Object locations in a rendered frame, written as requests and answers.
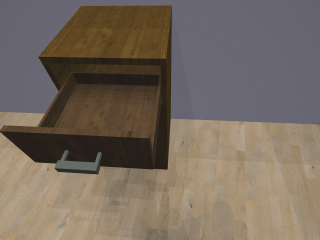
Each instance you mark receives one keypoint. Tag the cabinet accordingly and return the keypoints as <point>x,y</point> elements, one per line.
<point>118,39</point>

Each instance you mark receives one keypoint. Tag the handle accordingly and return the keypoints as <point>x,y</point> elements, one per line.
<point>80,167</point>

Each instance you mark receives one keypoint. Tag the drawer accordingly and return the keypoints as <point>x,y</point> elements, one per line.
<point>114,113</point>

